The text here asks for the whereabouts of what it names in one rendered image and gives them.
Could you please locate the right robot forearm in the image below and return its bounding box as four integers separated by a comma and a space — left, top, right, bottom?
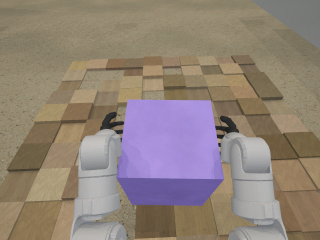
220, 132, 288, 240

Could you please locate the right robot hand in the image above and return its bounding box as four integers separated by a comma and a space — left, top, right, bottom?
215, 116, 239, 155

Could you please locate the left robot forearm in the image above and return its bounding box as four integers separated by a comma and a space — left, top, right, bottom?
69, 129, 122, 240

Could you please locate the left robot upper arm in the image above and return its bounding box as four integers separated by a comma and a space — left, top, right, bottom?
71, 221, 127, 240

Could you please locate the right robot upper arm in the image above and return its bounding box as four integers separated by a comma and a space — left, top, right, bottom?
228, 225, 285, 240

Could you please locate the left robot hand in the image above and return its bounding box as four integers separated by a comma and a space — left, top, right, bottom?
100, 112, 124, 142

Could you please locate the carton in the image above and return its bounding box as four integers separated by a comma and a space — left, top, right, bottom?
116, 99, 224, 206

